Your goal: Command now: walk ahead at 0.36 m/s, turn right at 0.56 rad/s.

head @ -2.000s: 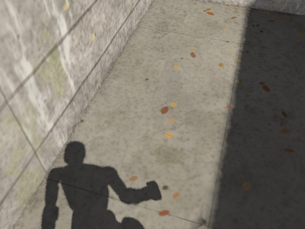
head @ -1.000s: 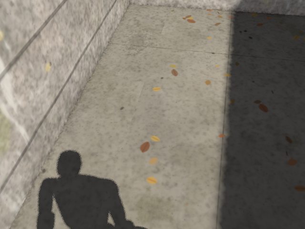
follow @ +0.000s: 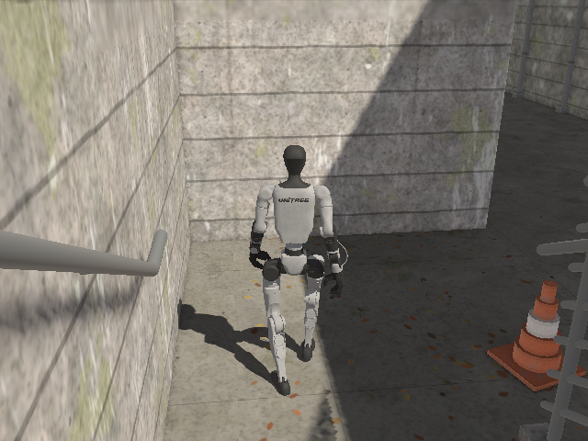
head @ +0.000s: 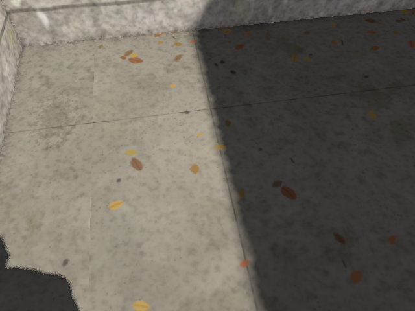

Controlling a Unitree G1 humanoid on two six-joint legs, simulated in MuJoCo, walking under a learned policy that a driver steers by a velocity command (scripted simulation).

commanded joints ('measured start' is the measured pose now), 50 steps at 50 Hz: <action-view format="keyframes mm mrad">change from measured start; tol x16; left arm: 1 197 85 30 9 9 -24 15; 4 338 333 96 15 0 -32 46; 9 168 116 29 -6 -44 -30 66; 50 311 71 -44 264 -32 6 97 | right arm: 1 -7 -195 -37 -43 8 8 -19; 50 -122 -84 35 25 8 75 3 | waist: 1 120 118 -95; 4 105 -179 -416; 5 124 41 -371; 8 30 51 -114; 50 45 19 -13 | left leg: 1 -29 265 -63 356 1249 92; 2 -132 243 -53 605 1047 56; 4 -708 -37 -219 1240 -265 -23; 15 -593 73 -340 750 145 -33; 26 -403 36 -335 321 68 -4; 30 -132 217 -508 65 609 49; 35 -304 123 -447 11 352 34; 50 -268 104 -437 -5 313 52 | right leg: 1 213 119 -50 -81 -48 -58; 3 660 -127 262 -142 415 -137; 4 893 -392 739 -179 787 -351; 8 444 -217 336 -326 695 -166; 13 399 -147 224 -336 851 -106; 27 369 -153 289 -321 337 -72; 31 349 9 218 -325 -104 46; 50 398 -45 243 -365 11 67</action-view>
